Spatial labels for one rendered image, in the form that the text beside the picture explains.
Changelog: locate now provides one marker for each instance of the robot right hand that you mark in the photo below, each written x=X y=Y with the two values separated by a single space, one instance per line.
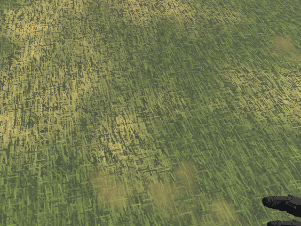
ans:
x=290 y=204

